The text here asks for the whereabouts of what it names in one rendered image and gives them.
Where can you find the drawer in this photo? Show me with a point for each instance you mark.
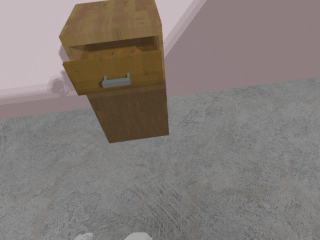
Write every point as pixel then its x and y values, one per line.
pixel 139 57

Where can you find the handle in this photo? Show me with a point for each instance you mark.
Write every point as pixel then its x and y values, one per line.
pixel 116 82

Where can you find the cabinet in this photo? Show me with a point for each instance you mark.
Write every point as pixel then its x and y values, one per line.
pixel 129 114

